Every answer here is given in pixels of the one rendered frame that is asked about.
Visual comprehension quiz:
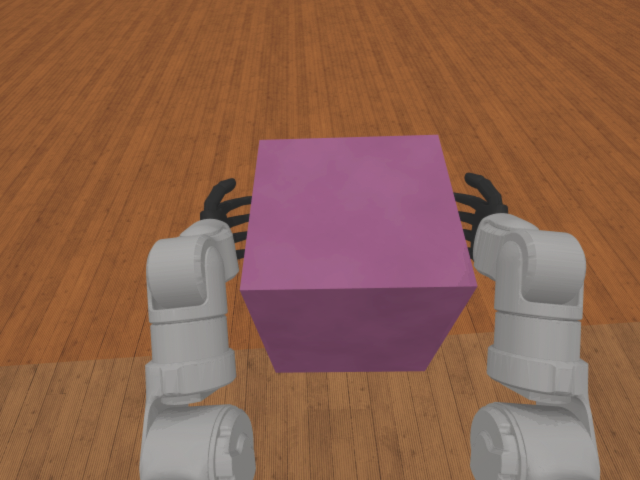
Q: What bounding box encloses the robot right upper arm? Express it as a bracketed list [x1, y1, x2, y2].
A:
[470, 402, 600, 480]

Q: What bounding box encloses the carton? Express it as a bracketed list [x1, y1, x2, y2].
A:
[240, 135, 478, 373]

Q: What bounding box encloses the robot right forearm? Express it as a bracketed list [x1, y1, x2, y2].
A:
[473, 213, 600, 478]

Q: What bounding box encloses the left robot hand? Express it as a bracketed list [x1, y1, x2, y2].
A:
[200, 178, 252, 260]

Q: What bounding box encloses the right robot hand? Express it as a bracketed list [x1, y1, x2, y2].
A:
[453, 173, 508, 261]

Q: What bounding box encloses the robot left upper arm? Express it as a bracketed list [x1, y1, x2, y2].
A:
[141, 404, 256, 480]

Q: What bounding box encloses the robot left forearm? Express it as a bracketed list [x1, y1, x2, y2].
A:
[139, 219, 239, 480]

